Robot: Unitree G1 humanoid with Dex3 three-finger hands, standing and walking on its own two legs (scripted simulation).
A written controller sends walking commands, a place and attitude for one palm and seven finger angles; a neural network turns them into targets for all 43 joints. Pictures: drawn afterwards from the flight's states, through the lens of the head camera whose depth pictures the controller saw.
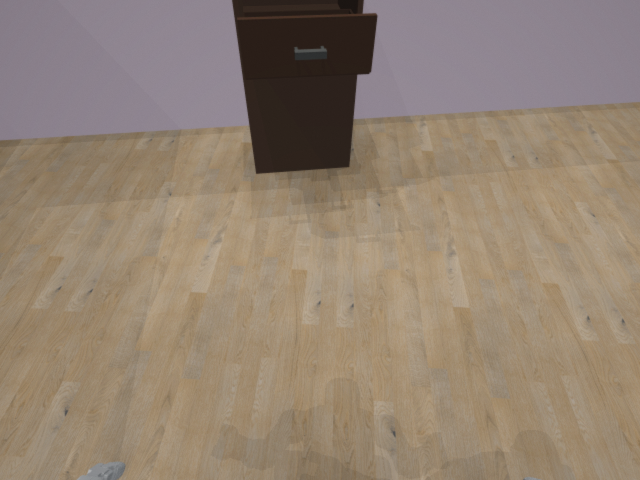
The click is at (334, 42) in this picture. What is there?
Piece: drawer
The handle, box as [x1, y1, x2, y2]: [294, 46, 326, 59]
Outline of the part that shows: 326,50 323,46 320,46 319,49 299,50 296,47 294,47 294,56 295,59 326,58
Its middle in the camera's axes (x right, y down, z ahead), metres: -0.04 -0.59 +1.23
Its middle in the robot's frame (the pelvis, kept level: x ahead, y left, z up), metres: +1.31 +0.11 -0.04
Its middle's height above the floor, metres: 0.73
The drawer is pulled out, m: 0.30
